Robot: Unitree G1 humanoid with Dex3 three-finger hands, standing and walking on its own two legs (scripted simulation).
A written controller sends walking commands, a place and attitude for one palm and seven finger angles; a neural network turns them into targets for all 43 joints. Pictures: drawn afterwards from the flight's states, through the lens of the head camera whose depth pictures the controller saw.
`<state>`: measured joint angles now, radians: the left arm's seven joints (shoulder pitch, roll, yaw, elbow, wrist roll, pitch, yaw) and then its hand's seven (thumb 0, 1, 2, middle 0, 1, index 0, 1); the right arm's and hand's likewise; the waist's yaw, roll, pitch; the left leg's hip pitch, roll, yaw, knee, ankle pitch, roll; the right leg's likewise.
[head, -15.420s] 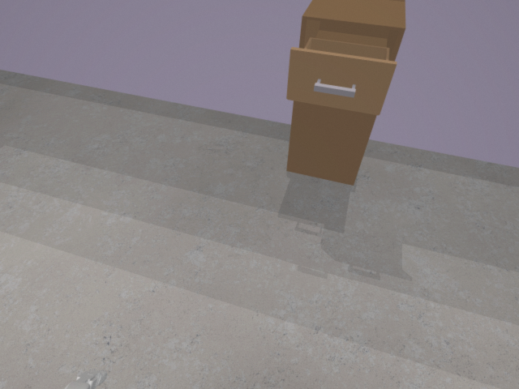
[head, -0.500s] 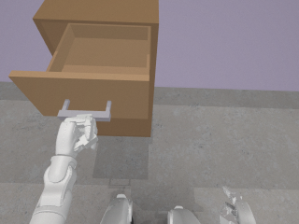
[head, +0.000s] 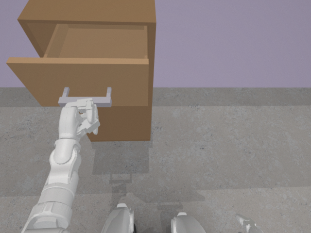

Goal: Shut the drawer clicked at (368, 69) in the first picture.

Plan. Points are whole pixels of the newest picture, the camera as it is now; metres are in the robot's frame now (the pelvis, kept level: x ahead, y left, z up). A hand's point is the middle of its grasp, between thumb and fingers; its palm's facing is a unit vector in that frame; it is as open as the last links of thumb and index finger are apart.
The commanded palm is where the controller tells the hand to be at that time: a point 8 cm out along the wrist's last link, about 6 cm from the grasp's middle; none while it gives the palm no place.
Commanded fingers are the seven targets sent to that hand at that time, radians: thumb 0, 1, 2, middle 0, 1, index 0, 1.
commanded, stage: push the drawer shut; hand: left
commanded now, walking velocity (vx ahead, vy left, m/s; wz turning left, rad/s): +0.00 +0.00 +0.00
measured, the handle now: (87, 96) +0.46 +0.19 +0.04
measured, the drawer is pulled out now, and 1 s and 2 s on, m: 0.16 0.03 0.00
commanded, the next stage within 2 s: pull the fist back off the drawer in 1.72 s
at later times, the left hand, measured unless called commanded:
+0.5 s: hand (100, 99) +0.46 +0.15 +0.04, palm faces +0.05 -1.00 -0.03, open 3.1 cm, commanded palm +0.44 +0.21 +0.04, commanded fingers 0.00 0.90 0.90 -1.40 -1.60 -1.40 -1.60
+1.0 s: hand (101, 81) +0.52 +0.16 +0.04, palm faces +0.05 -1.00 -0.02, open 3.1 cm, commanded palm +0.50 +0.20 +0.04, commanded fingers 0.00 0.90 0.90 -1.40 -1.60 -1.40 -1.60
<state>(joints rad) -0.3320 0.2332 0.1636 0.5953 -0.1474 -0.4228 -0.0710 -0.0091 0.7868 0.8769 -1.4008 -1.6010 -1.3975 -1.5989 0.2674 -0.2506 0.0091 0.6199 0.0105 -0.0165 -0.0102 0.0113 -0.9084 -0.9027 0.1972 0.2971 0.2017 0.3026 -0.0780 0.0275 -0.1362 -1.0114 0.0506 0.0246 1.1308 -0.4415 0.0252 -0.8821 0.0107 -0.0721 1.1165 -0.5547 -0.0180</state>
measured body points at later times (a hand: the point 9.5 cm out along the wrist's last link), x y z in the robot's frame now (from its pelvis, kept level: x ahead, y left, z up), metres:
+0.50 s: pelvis +0.00 +0.00 -0.01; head +0.11 +0.01 +0.43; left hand +0.45 +0.21 +0.04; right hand +0.06 -0.26 -0.13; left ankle +0.05 +0.10 -0.65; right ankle -0.01 -0.11 -0.65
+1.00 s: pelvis +0.00 +0.00 -0.01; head +0.14 +0.02 +0.41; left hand +0.51 +0.21 +0.04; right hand +0.01 -0.26 -0.13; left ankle +0.05 +0.10 -0.65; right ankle -0.01 -0.11 -0.65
